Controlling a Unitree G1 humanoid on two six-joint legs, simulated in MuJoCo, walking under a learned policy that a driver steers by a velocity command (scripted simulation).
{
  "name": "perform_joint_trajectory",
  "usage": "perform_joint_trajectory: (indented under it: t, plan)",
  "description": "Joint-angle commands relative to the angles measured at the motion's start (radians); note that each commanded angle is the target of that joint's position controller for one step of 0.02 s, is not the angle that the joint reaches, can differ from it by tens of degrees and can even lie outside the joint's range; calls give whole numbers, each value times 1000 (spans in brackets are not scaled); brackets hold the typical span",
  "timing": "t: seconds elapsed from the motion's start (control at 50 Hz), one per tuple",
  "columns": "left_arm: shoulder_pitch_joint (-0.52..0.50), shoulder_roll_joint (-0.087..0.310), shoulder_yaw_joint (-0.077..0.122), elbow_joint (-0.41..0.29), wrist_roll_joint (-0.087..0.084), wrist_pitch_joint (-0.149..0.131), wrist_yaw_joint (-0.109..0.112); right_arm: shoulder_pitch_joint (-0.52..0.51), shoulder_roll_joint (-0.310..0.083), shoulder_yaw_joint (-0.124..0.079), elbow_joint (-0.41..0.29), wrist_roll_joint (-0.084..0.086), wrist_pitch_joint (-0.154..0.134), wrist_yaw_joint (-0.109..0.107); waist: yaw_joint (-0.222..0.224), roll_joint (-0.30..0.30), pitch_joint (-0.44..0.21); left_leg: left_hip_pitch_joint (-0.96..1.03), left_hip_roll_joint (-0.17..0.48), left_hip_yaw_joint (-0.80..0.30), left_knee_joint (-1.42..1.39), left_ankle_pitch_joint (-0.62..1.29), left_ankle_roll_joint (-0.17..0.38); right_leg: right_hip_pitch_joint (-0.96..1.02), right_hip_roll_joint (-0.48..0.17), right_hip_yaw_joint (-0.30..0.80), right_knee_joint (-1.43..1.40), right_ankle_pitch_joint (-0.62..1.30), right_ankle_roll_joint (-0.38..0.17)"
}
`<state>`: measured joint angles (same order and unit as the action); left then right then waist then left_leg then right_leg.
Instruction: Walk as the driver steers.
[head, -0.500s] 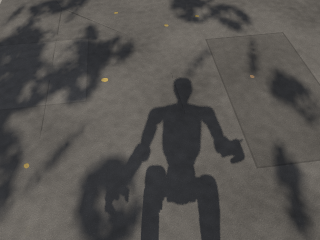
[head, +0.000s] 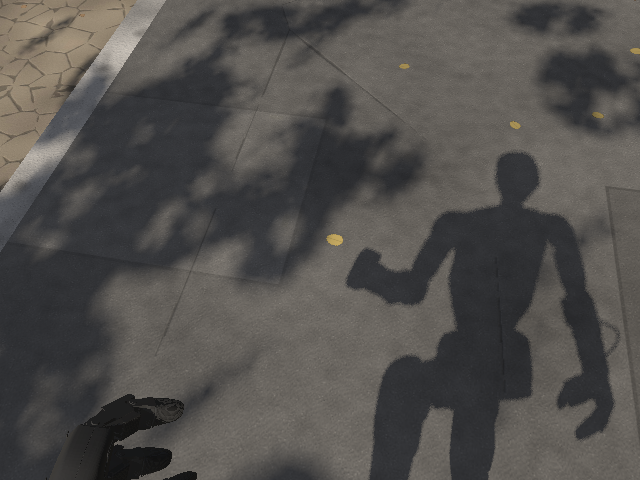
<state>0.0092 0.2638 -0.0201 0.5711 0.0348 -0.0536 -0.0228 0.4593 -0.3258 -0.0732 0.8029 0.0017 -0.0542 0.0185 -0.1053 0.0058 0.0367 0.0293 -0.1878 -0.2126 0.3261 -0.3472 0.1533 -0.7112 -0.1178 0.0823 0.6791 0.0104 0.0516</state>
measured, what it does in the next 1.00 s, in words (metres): walks ahead: right foot, then left foot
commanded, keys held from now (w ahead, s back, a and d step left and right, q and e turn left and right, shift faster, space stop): w+shift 0.54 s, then w+e+shift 0.46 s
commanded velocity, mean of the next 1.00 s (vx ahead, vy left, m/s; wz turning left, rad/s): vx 1.00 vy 0.00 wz -0.06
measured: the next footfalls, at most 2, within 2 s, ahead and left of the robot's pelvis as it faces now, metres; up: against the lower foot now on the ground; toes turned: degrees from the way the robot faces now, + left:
right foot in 0.10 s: +0.29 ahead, -0.17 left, +0.00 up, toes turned +6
left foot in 0.54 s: +0.68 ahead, +0.09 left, +0.00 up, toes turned +12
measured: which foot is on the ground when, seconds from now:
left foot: down 0.00-0.08, up 0.10-0.52, down 0.54-1.00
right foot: up 0.00-0.08, down 0.10-0.56, up 0.58-0.98, down 1.00-1.00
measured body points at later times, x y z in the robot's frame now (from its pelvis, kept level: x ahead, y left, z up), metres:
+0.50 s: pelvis +0.45 -0.03 -0.01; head +0.49 -0.02 +0.44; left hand +0.29 +0.20 -0.13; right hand +0.78 -0.16 -0.06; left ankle +0.64 +0.09 -0.71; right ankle +0.26 -0.17 -0.73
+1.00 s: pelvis +0.94 +0.02 -0.03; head +0.96 +0.02 +0.42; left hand +1.15 +0.26 -0.12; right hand +0.88 -0.24 -0.17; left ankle +0.67 +0.09 -0.69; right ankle +1.09 +0.00 -0.73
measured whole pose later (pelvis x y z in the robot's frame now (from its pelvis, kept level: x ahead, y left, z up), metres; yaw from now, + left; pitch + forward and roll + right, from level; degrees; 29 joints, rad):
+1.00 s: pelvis +0.94 +0.02 -0.03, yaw -5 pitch +0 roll +2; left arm 0.08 0.29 0.01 0.75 0.01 -0.04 -0.07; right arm 0.47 -0.24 -0.02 0.93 -0.03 -0.08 -0.03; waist -0.01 -0.04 0.04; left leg 0.22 -0.03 0.28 0.57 -0.36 -0.01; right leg -0.55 0.06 -0.16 0.64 -0.05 -0.20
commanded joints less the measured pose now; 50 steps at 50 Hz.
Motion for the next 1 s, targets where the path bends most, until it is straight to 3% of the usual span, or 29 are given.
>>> perform_joint_trajectory:
  t: [0.02,0.06,0.08,0.1,0.12,0.14,0.16,0.18,0.24,0.32,0.42,0.48,0.52,0.54,0.56,0.58,0.6,0.62,0.64,0.66,0.68,0.72,0.78,0.86,0.9,0.94,0.96,0.98,1.0]
  plan:
    - [-15,110,33,-46,-6,-13,3,-58,-167,-45,-66,4,-25,-10,49,32,-3,-200,222,-169,-64,575,67,355,73,-71,-127,86,-31]
    - [166,172,66,10,-2,-19,20,-54,-208,-47,-49,-13,-23,-14,137,26,-121,-67,238,-150,177,897,30,509,137,-100,-131,-102,-63]
    - [349,199,84,55,-4,-22,36,-93,-211,-45,-50,-23,-24,-11,251,12,-199,-127,209,-106,415,901,8,696,123,-116,-136,-161,-77]
    - [553,259,107,90,15,-26,57,-112,-119,-19,-68,-32,-34,-13,330,-65,-307,-301,164,-46,767,662,-5,922,-35,69,-116,-463,-101]
    - [511,366,129,107,47,-28,48,57,37,21,-112,16,-38,-5,167,-437,-388,-636,13,50,1056,-124,-54,1102,-304,711,-368,-743,-216]
    - [409,268,123,90,22,-21,30,-11,-41,29,-90,-16,-32,-16,175,-274,-281,-768,90,54,1108,-51,-26,1003,-288,860,-453,-892,-244]
    - [333,188,109,87,12,-22,22,-121,-83,19,-97,-26,-26,-9,170,-116,-152,-774,144,68,1065,51,-31,867,-244,655,-440,-801,-238]
    - [318,154,102,107,13,-23,15,-187,-87,22,-108,-35,-23,2,165,-24,-94,-745,171,76,1010,90,-35,761,-195,508,-433,-636,-228]
    - [381,95,78,193,4,-45,13,-240,-34,40,-141,-45,-3,31,120,-84,-19,-718,200,54,897,71,-51,626,-102,283,-474,-431,-195]
    - [427,127,81,238,-18,-70,6,-400,-28,60,-212,-49,1,40,114,-65,69,-821,203,93,706,189,-79,583,-85,117,-585,-222,-214]
    - [482,155,79,287,-34,-83,0,-571,3,92,-259,-36,-15,66,133,-50,104,-555,213,284,332,447,-51,541,-56,-75,-716,190,-191]
    - [519,211,84,320,-28,-72,12,-537,-36,79,-237,-47,-14,42,101,-95,28,-470,134,342,270,339,-11,755,-77,-133,-542,770,-176]
    - [509,249,89,335,-14,-44,33,-280,-92,50,-158,-51,-12,15,-28,-148,-134,-199,80,329,263,196,24,780,-101,-151,-172,1002,-158]
    - [471,243,87,325,-13,-33,39,-73,-131,28,-91,-53,-10,-2,-128,-132,-222,41,127,275,230,182,51,651,-74,-160,111,866,-146]
    - [495,136,65,293,-4,-34,33,61,-209,1,-59,-70,-11,-21,-115,32,-336,288,376,-3,243,-86,63,409,16,-141,491,194,-158]
    - [594,51,47,251,-52,-42,20,1,-245,-11,-83,-73,-7,-22,6,259,-472,466,620,-582,53,-288,153,75,167,-36,818,-470,-139]
    - [460,153,68,239,-42,-41,30,-62,-180,-13,-83,-50,-6,-17,-22,85,-342,361,562,-522,-23,-282,131,-38,104,13,823,-371,-165]
    - [377,138,65,224,-44,-44,25,-110,-120,1,-63,-46,-18,-16,8,29,-167,184,529,-338,-47,-148,111,-48,63,3,747,-284,-163]
    - [361,111,58,231,-40,-38,18,-134,-80,6,-45,-51,-31,-12,45,-30,-70,29,494,-223,-86,-6,87,-3,28,2,679,-262,-159]
    - [361,94,57,243,-27,-20,8,-153,-54,13,-32,-50,-43,-14,84,-38,-26,-81,443,-115,-119,55,43,54,4,11,636,-254,-154]
    - [406,70,53,253,-17,1,-6,-148,-38,19,-19,-43,-53,-16,118,21,-21,-147,439,-53,-154,72,32,102,-9,11,609,-251,-142]
    - [345,50,55,237,-10,30,-20,-131,-13,25,12,-18,-74,-9,135,39,40,-185,416,64,-209,158,-2,52,-34,2,568,-229,-129]
    - [175,32,47,172,-19,35,-34,-117,-8,27,33,-18,-89,-5,125,38,99,-204,337,287,-249,434,-64,-17,-18,-71,439,-62,-126]
    - [31,29,32,124,-28,21,-58,-80,-30,33,56,-10,-96,-17,109,1,113,-157,298,461,-254,801,-128,92,61,-228,137,143,-165]
    - [27,46,32,121,-21,18,-65,-50,-80,27,60,-8,-94,-38,124,37,72,-52,330,484,-171,1148,-155,186,128,-286,40,178,-197]
    - [160,102,49,159,-20,24,-58,-69,-143,11,45,-17,-68,-67,208,97,-26,40,369,480,40,1463,-172,334,203,-308,23,74,-221]
    - [321,146,69,201,-18,27,-51,-109,-170,2,29,-26,-48,-76,295,112,-104,18,389,467,250,1542,-170,499,234,-293,35,3,-243]
    - [551,196,97,268,-16,30,-35,-178,-187,-6,5,-39,-30,-77,402,108,-189,-83,404,438,551,1485,-158,721,227,-220,24,-80,-289]
    - [650,234,128,301,-31,32,-11,-217,-173,-11,5,-42,-18,-59,437,5,-186,-242,287,446,987,850,-149,855,179,-118,-69,-141,-344]
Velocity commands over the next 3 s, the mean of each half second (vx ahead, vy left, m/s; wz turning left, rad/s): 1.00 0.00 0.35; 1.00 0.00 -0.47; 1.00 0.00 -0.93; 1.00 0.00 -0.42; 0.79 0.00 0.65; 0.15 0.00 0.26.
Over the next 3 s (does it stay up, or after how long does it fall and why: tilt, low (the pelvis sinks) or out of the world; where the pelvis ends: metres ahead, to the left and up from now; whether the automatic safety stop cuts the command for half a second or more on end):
stays up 2.23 -0.70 0.00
